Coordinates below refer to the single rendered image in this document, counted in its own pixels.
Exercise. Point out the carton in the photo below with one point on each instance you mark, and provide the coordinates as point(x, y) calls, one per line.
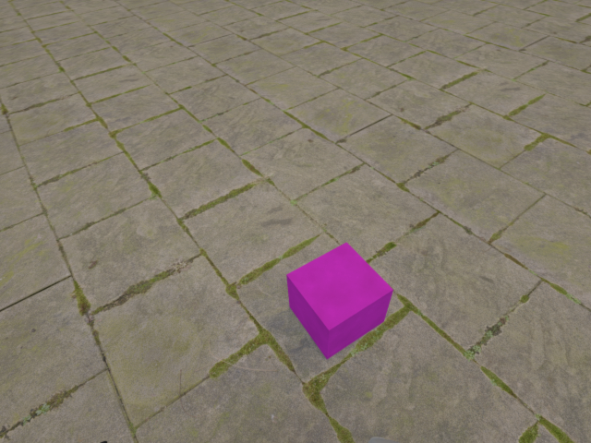
point(338, 298)

